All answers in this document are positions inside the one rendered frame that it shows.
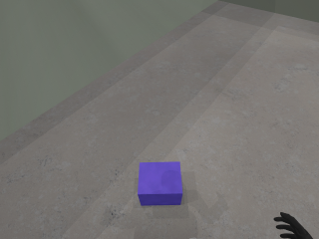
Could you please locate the carton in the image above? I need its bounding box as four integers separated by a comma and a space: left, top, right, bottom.
138, 161, 183, 206

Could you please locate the right robot hand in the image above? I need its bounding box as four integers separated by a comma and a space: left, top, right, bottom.
273, 212, 313, 239

